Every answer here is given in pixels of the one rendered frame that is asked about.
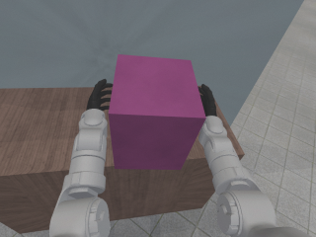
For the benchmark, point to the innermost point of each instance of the left robot hand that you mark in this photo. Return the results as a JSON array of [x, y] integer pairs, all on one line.
[[95, 100]]

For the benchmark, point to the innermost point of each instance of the carton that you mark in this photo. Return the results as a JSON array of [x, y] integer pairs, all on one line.
[[155, 112]]

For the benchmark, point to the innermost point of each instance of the left robot forearm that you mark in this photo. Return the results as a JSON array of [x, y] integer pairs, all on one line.
[[86, 173]]

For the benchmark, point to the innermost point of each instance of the robot right upper arm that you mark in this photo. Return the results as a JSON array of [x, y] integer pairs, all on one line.
[[249, 213]]

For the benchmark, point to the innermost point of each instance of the pedestal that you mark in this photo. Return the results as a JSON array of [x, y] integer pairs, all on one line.
[[38, 127]]

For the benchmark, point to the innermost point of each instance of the right robot hand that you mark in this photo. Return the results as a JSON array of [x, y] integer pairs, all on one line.
[[208, 101]]

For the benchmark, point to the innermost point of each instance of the robot left upper arm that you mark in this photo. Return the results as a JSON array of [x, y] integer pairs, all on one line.
[[81, 217]]

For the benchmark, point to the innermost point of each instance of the right robot forearm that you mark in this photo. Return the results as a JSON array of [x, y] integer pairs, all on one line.
[[225, 166]]

